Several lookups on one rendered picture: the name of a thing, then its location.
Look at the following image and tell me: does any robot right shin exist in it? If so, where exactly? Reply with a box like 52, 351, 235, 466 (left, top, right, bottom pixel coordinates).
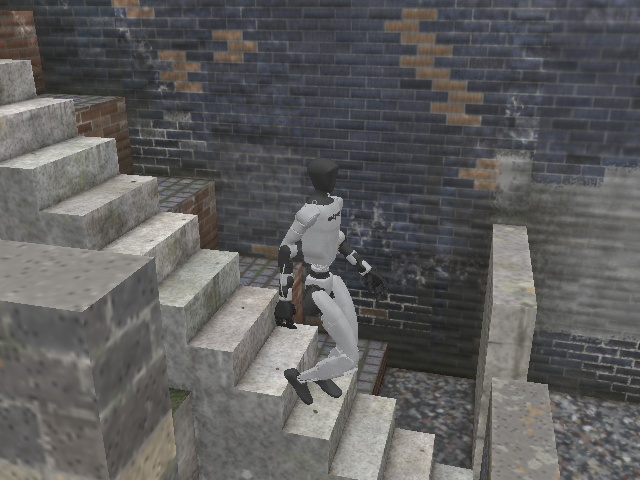
297, 354, 358, 384

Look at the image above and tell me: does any left robot hand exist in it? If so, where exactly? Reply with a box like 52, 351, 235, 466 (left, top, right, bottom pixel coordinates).
364, 269, 390, 303

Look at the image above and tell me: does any left robot upper arm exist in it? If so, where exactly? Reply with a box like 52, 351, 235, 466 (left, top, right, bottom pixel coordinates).
328, 195, 345, 246

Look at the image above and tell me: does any right robot upper arm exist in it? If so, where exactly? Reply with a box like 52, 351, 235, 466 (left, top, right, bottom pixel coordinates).
279, 205, 320, 258

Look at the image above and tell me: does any robot torso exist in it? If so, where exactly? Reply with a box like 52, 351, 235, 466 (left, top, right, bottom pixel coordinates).
301, 193, 341, 295

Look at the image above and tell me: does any right robot hand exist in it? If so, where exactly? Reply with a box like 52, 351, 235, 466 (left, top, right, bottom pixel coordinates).
274, 300, 297, 329

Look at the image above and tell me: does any left robot forearm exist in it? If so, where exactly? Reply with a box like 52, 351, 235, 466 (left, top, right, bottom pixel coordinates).
338, 236, 372, 276

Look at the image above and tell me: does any right robot forearm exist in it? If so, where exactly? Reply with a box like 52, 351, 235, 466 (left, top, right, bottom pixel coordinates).
278, 245, 294, 301

